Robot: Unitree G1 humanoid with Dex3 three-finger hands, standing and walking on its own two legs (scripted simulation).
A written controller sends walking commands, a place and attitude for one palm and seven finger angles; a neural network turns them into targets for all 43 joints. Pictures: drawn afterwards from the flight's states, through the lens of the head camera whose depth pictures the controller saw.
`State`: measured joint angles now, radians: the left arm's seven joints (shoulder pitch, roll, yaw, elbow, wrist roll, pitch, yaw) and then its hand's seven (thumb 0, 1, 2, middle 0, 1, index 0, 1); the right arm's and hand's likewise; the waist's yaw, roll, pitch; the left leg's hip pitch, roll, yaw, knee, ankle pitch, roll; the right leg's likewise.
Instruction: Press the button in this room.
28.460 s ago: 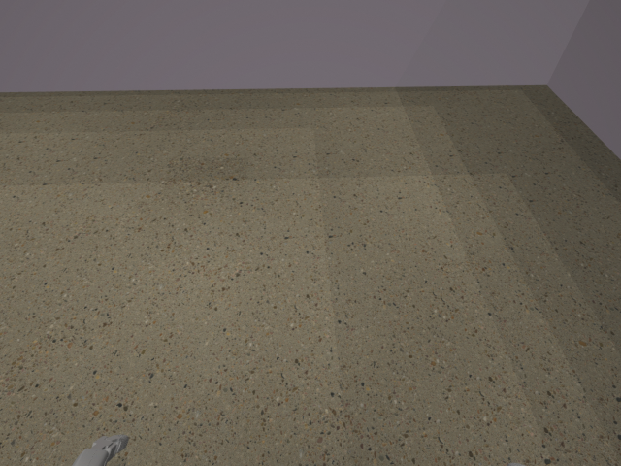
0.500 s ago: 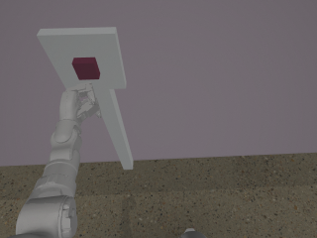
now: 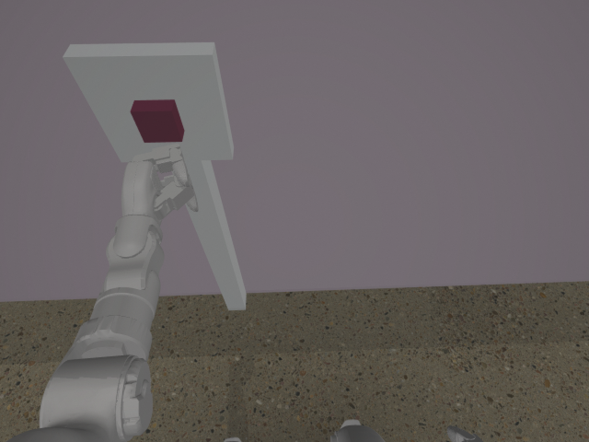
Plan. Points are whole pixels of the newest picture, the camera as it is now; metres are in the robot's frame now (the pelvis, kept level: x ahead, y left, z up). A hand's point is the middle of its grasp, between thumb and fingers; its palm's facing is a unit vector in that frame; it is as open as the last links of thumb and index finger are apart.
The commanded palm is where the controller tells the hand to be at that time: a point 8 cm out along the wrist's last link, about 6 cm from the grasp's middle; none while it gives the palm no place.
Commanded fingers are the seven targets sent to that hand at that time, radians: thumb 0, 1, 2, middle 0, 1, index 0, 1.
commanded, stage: aim a knuckle at the button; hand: left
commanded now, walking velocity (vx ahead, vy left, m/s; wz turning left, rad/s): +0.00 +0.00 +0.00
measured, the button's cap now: (159, 120) +0.54 +0.19 +0.12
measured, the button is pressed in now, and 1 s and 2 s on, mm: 0 0 12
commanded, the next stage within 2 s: press the button with the knuckle in 0.44 s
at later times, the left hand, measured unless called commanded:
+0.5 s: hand (176, 189) +0.43 +0.15 +0.10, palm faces +0.03 -1.00 -0.03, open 3.1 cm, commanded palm +0.40 +0.21 +0.09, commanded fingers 0.00 0.90 0.90 -1.30 -1.50 -1.30 -1.50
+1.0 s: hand (188, 169) +0.47 +0.14 +0.09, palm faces +0.01 -1.00 -0.02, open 3.1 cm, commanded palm +0.44 +0.20 +0.09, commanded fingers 0.00 0.90 0.90 -1.30 -1.50 -1.30 -1.50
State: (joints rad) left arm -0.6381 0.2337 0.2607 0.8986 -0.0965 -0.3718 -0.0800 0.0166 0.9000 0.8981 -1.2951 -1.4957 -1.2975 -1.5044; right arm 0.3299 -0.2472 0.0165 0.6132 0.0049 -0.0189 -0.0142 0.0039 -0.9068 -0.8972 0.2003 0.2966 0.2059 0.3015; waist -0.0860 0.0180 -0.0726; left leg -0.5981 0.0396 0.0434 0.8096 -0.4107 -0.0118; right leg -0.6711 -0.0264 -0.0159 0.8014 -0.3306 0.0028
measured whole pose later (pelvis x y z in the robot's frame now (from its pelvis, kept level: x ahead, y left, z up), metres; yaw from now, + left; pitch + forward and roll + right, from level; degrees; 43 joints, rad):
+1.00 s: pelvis +0.00 +0.01 +0.00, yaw +0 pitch +13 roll +0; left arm -0.80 0.30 0.28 1.05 -0.09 -0.37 -0.11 0.02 0.90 0.90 -1.30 -1.50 -1.30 -1.50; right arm 0.36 -0.26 0.02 0.65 -0.01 -0.02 -0.02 0.00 -0.91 -0.90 0.20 0.30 0.21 0.30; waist -0.12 0.02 -0.07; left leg -0.66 0.03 0.03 0.84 -0.42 0.00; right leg -0.72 -0.03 -0.02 0.82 -0.33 0.01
